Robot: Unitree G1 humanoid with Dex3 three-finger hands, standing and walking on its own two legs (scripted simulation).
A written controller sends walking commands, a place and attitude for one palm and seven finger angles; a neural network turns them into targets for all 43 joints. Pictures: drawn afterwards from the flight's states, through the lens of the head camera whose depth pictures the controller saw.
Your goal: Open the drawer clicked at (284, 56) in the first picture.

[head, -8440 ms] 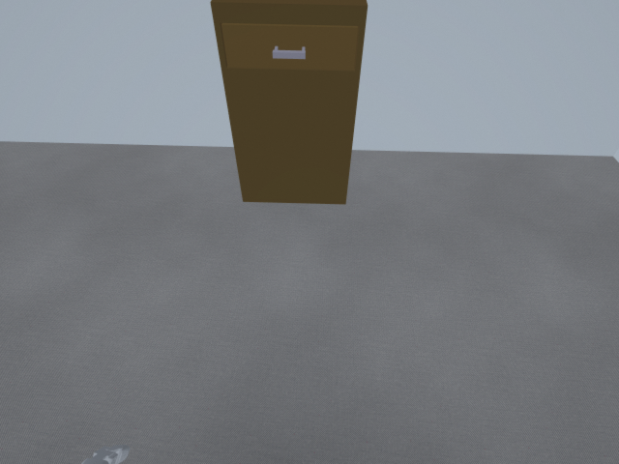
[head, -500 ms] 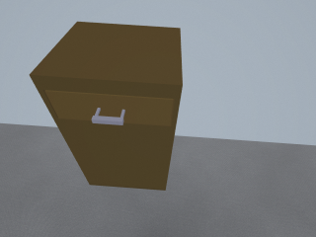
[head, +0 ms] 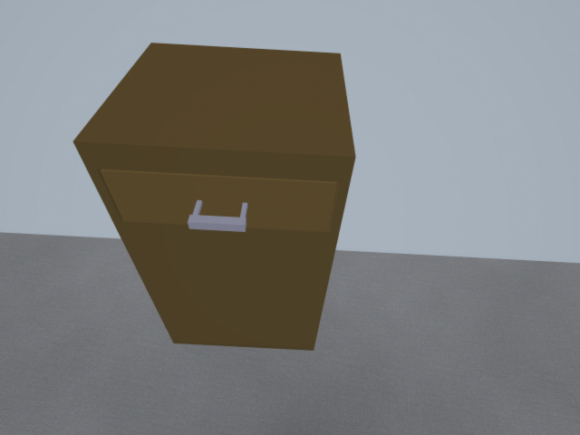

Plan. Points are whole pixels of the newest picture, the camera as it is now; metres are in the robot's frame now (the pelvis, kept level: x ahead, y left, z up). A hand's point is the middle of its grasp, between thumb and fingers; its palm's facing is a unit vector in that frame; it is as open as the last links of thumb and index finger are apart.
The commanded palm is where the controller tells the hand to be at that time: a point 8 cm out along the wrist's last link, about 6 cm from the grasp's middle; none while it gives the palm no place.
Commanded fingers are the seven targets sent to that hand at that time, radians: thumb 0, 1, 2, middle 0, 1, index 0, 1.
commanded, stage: come to a stop and stand still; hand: left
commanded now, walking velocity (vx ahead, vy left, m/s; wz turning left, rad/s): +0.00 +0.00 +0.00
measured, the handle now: (219, 215) +0.52 +0.17 -0.04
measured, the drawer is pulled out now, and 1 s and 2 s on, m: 0.00 0.00 0.00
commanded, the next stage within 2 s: look again from close up in 0.34 s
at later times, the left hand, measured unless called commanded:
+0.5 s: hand out of the picture -0.05 +0.18 -0.18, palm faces +0.03 -0.99 -0.15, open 7.4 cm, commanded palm none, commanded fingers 0.00 0.90 0.90 -0.20 -0.30 -0.20 -0.30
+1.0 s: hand out of the picture -0.04 +0.18 -0.17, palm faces +0.03 -0.99 -0.15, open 7.4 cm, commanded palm +0.09 +0.23 -0.07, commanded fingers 0.00 0.88 0.89 -0.20 -0.31 -0.20 -0.31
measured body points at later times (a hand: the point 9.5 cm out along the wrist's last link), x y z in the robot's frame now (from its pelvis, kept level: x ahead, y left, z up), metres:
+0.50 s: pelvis +0.00 +0.03 +0.00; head -0.01 +0.04 +0.45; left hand -0.05 +0.23 -0.16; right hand +0.00 -0.20 -0.15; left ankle +0.03 +0.08 -0.74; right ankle +0.00 -0.13 -0.74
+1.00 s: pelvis -0.01 +0.03 +0.01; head -0.01 +0.03 +0.45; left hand -0.04 +0.23 -0.16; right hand -0.02 -0.19 -0.15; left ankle +0.03 +0.08 -0.74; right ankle +0.00 -0.13 -0.74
